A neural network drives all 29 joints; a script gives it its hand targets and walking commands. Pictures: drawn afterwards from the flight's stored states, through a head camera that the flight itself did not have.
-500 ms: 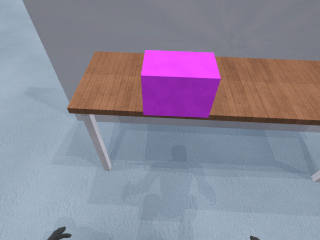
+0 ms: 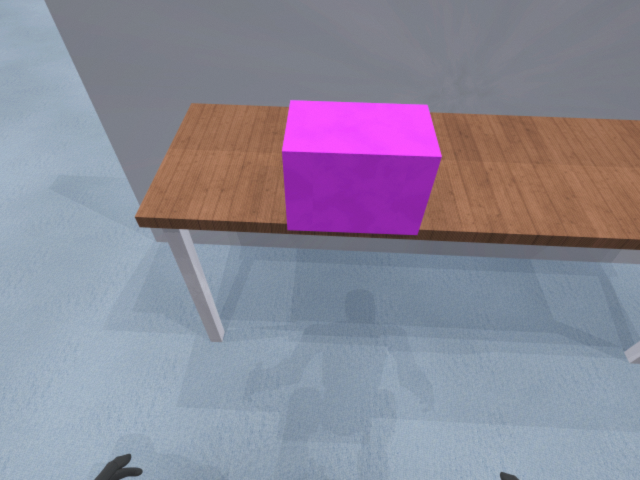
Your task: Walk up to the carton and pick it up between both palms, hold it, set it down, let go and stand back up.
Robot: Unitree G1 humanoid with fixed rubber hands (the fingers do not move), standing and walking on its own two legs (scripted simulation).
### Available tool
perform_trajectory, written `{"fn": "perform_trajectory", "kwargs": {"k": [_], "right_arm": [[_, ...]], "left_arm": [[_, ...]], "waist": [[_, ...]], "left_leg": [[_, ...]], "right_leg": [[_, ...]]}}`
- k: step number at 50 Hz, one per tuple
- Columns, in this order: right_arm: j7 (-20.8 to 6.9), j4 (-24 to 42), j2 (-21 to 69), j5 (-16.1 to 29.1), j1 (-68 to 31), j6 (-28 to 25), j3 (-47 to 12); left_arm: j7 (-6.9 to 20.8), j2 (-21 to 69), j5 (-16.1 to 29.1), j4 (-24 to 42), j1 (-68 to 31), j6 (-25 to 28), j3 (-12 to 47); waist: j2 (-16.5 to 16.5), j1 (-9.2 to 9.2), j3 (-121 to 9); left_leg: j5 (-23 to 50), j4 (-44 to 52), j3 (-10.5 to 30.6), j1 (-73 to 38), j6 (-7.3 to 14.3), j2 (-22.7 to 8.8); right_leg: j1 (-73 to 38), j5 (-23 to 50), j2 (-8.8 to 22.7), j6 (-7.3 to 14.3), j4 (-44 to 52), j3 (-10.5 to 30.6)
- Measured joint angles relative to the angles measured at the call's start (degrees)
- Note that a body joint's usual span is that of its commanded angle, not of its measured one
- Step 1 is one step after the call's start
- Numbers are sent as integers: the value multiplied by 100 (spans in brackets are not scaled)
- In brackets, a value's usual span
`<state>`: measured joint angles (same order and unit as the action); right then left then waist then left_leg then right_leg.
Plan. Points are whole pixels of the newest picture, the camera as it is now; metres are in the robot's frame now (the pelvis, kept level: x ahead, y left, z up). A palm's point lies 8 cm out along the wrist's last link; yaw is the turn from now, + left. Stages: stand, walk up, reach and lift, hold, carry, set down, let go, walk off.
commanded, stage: stand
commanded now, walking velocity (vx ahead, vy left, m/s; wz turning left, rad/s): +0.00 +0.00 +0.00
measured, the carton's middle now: (355, 169) +0.67 -0.06 -0.03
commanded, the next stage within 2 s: walk up in 0.22 s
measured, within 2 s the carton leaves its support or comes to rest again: neither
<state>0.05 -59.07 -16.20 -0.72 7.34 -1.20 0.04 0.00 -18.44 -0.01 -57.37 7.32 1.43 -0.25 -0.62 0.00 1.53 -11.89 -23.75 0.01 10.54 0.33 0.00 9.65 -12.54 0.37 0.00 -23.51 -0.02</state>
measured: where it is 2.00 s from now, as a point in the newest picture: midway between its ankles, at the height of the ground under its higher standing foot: outside the picture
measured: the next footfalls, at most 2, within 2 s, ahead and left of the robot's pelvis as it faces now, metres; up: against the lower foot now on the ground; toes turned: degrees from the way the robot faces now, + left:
left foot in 1.52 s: +0.31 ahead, +0.01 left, +0.00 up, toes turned -5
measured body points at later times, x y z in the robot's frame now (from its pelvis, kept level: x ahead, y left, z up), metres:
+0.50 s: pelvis +0.00 +0.00 +0.00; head +0.01 +0.00 +0.45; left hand +0.10 +0.29 -0.12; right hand +0.10 -0.27 -0.14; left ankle +0.01 +0.12 -0.74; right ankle +0.00 -0.12 -0.74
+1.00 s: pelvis +0.02 -0.04 -0.01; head +0.03 -0.05 +0.44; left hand +0.10 +0.28 -0.12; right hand +0.06 -0.34 -0.15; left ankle +0.01 +0.12 -0.74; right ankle +0.03 -0.15 -0.73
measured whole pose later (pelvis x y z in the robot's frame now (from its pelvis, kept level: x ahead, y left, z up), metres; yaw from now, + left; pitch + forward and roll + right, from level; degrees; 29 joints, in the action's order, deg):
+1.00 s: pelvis +0.02 -0.04 -0.01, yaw -2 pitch -4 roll +3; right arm -0.3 -59.0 -18.7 -2.1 13.1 -2.7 2.8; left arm 2.1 -22.7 0.0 -57.4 10.9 0.4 -3.3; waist 2.0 0.0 4.6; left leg -15.0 -24.6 -1.6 6.0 0.5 -0.4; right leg 16.0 -24.8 3.2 0.0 -39.8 0.3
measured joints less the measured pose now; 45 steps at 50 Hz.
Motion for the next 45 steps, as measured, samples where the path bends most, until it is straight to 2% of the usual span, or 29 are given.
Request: {"fn": "perform_trajectory", "kwargs": {"k": [24,37,39,41,43,45], "right_arm": [[0,-20,0,0,-4,0,0],[2,-20,-108,0,-68,0,0],[-11,-22,-110,-32,-11,-2,16],[-34,-14,-111,-71,116,-7,58],[-36,11,-134,-86,248,-55,132],[-37,13,-190,-108,350,-116,176]], "left_arm": [[0,-5,0,-4,-3,18,0],[0,-41,0,-3,39,-248,-3],[61,-50,1,-4,99,-210,-69],[122,-93,0,-6,211,-190,-127],[167,-164,0,-6,275,-189,-168],[186,-247,0,-2,302,-156,-212]], "waist": [[23,0,33],[52,0,219],[50,0,195],[65,4,89],[66,9,53],[67,4,135]], "left_leg": [[-2,22,0,-11,0,0],[56,20,0,-40,0,-1],[-350,-134,0,-34,12,-2],[-805,-209,-10,-35,52,-2],[-856,-179,-13,-38,168,-6],[-521,-98,-15,-102,225,-31]], "right_leg": [[-14,0,0,0,29,0],[-5,18,-1,0,-53,0],[-3,-343,-1,0,-191,-1],[89,-1070,-7,0,-477,18],[396,-1204,-10,0,-1277,16],[590,-1212,11,0,-1759,24]]}}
